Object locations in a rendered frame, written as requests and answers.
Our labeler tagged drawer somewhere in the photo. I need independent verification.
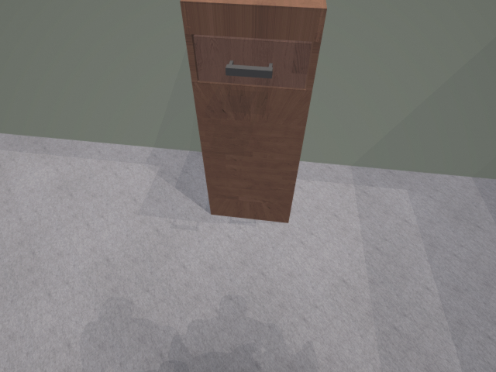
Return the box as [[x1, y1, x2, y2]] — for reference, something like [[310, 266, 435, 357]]
[[194, 35, 312, 88]]

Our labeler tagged cabinet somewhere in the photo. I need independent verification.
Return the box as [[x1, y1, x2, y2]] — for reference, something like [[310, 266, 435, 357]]
[[180, 0, 327, 223]]

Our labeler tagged handle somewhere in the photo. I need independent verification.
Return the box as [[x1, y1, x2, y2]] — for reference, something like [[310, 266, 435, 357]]
[[226, 60, 273, 78]]

